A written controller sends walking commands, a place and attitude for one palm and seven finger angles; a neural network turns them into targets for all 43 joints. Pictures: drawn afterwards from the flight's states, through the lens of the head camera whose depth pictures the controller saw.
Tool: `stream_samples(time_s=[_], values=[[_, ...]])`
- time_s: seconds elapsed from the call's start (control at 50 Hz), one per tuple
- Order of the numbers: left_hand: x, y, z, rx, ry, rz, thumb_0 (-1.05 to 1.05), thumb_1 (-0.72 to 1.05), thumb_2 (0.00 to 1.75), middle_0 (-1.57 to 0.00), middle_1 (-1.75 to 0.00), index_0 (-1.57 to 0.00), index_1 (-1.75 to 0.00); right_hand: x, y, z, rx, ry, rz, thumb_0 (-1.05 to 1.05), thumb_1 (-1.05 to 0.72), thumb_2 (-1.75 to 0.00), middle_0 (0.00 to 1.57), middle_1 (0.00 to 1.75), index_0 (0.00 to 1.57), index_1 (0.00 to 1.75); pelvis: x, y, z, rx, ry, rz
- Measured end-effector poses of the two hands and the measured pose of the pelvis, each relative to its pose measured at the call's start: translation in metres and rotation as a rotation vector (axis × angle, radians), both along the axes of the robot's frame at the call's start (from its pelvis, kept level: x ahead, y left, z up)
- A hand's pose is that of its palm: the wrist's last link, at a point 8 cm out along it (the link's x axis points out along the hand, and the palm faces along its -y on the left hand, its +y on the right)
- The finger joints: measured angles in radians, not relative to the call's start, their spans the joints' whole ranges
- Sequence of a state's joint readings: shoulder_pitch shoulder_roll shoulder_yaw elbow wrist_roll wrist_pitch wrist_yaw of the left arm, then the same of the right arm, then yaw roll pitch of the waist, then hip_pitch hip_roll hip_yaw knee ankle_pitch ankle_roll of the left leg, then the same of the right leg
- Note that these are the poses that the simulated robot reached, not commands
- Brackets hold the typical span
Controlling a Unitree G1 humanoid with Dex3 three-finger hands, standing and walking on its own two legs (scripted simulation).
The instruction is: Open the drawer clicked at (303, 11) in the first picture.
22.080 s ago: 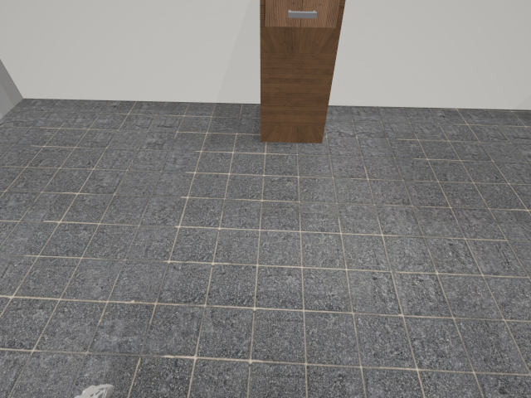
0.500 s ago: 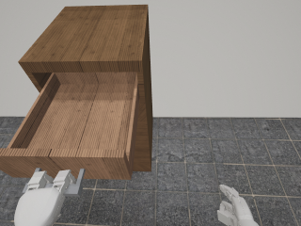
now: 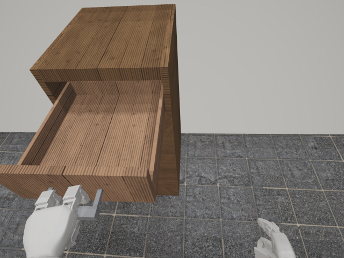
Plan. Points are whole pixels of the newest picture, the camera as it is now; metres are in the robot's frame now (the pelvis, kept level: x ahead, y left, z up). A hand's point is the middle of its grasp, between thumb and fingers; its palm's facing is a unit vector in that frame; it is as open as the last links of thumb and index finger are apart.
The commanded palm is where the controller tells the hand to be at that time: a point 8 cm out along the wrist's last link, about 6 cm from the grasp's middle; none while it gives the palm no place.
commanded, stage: open the thumb to release the handle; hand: left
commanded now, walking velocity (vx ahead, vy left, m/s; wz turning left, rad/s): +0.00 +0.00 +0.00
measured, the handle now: (71, 202) +0.22 +0.25 +0.03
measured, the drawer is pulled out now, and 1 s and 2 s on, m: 0.30 0.30 0.30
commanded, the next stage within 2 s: lift the hand off the handle in 0.22 s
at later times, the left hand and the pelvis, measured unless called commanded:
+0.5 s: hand (69, 230) +0.17 +0.24 +0.01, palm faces +0.01 -0.09 -1.00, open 13.7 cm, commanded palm +0.15 +0.24 +0.06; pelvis -0.01 +0.00 +0.01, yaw +1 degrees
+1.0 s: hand (70, 219) +0.18 +0.23 +0.06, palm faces +0.05 -0.09 -0.99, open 13.3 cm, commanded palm +0.15 +0.23 +0.12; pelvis -0.01 +0.00 +0.02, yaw +1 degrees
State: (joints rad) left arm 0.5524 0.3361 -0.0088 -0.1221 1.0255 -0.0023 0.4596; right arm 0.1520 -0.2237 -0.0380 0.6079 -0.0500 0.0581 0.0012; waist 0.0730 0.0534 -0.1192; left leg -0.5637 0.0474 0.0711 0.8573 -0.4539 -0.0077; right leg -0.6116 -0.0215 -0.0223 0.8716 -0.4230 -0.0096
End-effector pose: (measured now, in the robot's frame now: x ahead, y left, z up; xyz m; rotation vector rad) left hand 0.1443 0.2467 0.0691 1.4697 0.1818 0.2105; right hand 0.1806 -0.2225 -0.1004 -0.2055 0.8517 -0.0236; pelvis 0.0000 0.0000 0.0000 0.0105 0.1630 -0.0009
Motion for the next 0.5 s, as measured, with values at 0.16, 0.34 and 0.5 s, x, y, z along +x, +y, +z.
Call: stream_samples(time_s=[0.16,0.34,0.5], values=[[-0.004,0.001,0.002,0.007,0.037,-0.027,0.0,-0.06,0.48,-0.31,-1.24,-0.35,-1.25,0.009,0.011,0.013,0.011,-0.055,0.04,0.02,-0.9,-0.9,0.2,0.3,0.2,0.3,-0.005,-0.004,0.004,-0.001,-0.034,0.006],[-0.005,0.001,0.001,-0.005,0.031,-0.031,0.0,-0.4,0.33,-0.29,-1.2,-0.33,-1.21,0.011,0.007,0.019,-0.011,-0.07,0.052,0.01,-0.9,-0.9,0.2,0.3,0.2,0.3,-0.009,-0.004,0.006,-0.003,-0.041,0.011],[0.001,-0.002,-0.002,0.001,0.015,-0.037,0.0,-0.47,0.3,-0.29,-1.2,-0.32,-1.21,0.001,0.003,0.012,-0.026,-0.03,0.046,0.01,-0.9,-0.9,0.2,0.3,0.2,0.3,-0.012,-0.003,0.005,-0.003,-0.036,0.016]])
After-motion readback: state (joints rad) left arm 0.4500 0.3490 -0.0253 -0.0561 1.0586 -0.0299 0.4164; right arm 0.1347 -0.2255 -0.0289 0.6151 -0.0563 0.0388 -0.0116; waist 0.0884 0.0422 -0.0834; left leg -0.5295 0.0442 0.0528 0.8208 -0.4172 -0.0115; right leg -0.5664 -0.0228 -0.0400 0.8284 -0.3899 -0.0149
